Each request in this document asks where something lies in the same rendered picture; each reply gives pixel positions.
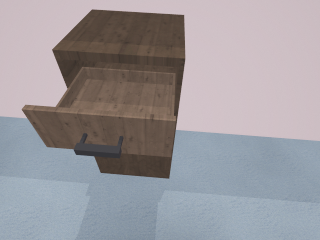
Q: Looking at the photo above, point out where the drawer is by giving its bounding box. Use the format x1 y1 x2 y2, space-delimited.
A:
21 67 176 157

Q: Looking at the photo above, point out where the cabinet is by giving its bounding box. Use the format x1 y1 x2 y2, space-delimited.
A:
52 9 186 179

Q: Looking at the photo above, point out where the handle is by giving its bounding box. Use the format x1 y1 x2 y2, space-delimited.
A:
74 133 124 159

